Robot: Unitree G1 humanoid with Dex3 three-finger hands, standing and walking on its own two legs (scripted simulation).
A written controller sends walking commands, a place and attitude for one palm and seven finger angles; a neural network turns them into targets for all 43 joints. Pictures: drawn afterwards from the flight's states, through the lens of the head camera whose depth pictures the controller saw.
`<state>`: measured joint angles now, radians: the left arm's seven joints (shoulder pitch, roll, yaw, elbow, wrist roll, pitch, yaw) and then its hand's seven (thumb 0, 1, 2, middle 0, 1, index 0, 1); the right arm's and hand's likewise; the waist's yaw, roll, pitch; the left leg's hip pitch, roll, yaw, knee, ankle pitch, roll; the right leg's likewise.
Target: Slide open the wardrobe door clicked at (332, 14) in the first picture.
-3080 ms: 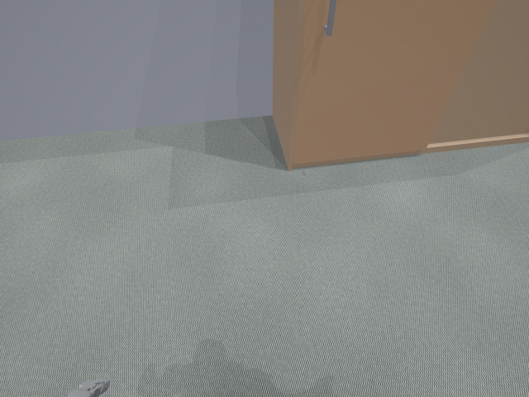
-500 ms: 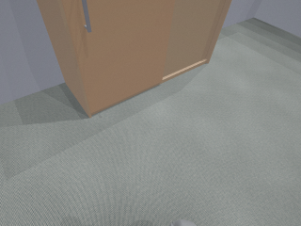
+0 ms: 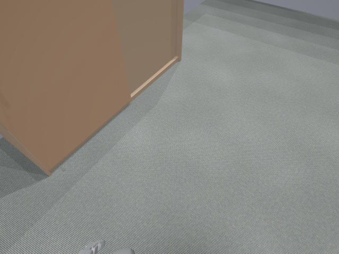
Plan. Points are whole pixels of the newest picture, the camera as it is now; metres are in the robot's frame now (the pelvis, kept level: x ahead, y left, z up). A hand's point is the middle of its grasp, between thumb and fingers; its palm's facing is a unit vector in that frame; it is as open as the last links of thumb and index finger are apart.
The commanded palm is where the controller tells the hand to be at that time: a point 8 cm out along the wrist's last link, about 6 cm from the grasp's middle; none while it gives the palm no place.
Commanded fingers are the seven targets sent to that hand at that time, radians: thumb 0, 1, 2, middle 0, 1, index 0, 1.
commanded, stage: walk to a spot facing it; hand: left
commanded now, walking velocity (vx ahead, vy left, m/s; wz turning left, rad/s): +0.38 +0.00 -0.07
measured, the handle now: out of the picture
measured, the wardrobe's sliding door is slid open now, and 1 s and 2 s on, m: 0.00 0.00 0.00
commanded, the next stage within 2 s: turn to face it in 0.74 s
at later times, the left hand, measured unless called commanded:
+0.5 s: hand out of the picture +0.15 +0.24 -0.17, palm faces +0.01 -0.99 -0.13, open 7.4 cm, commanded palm none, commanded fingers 0.00 0.90 0.90 -0.20 -0.30 -0.20 -0.30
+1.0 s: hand (142, 133) +0.55 +0.10 -0.16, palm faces -0.29 -0.93 -0.24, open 7.3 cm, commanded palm none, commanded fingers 0.00 0.90 0.90 -0.20 -0.30 -0.20 -0.30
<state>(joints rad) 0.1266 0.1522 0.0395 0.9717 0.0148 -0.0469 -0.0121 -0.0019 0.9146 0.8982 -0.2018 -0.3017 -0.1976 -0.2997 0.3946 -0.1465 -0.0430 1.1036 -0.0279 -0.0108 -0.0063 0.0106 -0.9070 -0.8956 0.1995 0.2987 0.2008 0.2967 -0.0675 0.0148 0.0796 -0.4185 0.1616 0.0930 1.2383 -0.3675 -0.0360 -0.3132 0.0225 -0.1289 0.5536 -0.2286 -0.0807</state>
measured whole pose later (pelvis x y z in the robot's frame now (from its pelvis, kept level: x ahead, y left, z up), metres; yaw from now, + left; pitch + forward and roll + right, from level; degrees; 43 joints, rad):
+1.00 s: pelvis +0.37 -0.03 -0.01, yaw -15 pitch -2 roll +1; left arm 0.07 0.18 0.05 0.96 0.02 -0.05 0.00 0.00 0.92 0.90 -0.20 -0.30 -0.19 -0.30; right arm 0.40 -0.14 -0.05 1.12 -0.01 0.00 -0.02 0.01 -0.91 -0.90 0.20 0.30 0.20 0.30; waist -0.07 0.03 0.11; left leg -0.32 0.14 0.09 1.22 -0.49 -0.03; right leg -0.40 -0.03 -0.18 0.67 -0.24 -0.10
